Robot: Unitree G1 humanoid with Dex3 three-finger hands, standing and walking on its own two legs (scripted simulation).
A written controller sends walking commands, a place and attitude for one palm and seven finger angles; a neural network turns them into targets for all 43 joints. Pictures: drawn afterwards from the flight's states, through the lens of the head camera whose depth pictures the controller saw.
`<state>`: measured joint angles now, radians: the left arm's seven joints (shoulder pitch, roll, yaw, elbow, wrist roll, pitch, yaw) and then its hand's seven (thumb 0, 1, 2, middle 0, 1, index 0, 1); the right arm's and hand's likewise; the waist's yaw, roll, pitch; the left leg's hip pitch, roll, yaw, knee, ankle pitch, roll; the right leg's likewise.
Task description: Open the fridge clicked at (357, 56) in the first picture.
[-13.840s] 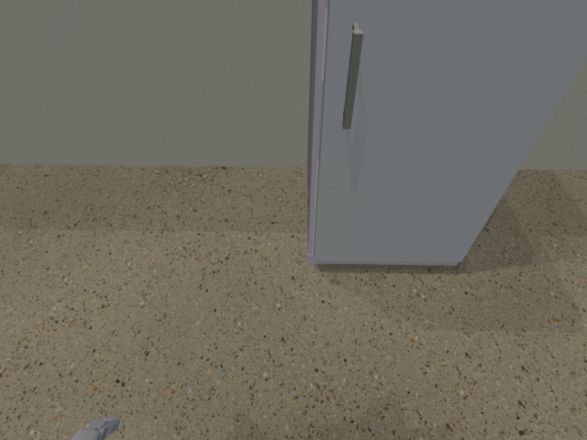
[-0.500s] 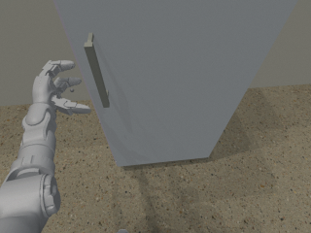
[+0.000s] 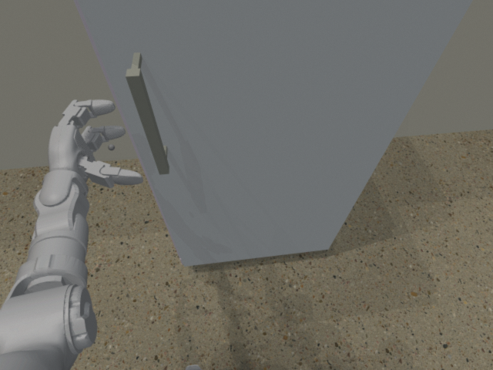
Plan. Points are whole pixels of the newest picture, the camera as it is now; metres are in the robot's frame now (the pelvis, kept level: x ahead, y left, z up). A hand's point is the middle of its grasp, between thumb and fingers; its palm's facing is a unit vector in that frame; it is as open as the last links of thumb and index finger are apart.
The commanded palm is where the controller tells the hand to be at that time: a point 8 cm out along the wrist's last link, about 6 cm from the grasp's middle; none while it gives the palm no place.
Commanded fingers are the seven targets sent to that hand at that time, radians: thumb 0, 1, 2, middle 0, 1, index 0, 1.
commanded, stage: move the hooked fingers beside the handle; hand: left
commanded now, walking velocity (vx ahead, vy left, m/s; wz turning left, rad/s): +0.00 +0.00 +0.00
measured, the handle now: (152, 121) +0.51 +0.16 +0.11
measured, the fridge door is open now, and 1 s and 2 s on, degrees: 0 0 0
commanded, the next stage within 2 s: feel for the door with the fingertips in 0.34 s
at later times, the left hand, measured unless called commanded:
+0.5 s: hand (115, 147) +0.44 +0.21 +0.11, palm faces +0.12 -0.99 -0.01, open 14.0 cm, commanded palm +0.41 +0.25 +0.11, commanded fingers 0.00 -0.50 0.30 -0.30 -1.20 -0.30 -1.20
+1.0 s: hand (136, 145) +0.44 +0.17 +0.12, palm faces +0.13 -0.99 -0.01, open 14.0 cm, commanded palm +0.41 +0.23 +0.11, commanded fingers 0.00 -0.50 0.30 -0.30 -1.20 -0.30 -1.20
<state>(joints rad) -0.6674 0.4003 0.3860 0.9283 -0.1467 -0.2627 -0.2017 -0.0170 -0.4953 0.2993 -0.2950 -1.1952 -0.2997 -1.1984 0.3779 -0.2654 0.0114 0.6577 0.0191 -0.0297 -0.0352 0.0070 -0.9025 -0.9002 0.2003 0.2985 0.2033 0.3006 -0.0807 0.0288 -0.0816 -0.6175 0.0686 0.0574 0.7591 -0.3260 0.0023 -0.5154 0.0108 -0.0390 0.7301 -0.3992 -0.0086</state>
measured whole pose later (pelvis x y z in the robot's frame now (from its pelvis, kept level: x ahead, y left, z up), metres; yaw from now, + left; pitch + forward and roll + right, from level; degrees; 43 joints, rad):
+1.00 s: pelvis +0.00 -0.01 +0.00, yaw +0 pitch +9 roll -1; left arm -0.68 0.32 0.33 0.92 -0.11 -0.27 -0.09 -0.02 -0.50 0.30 -0.30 -1.20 -0.30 -1.20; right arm 0.35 -0.25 0.01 0.67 0.01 -0.03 -0.03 0.01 -0.90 -0.90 0.20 0.30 0.20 0.30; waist -0.08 0.03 -0.08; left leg -0.59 0.07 0.05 0.74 -0.31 -0.01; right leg -0.50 0.01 -0.04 0.73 -0.40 -0.02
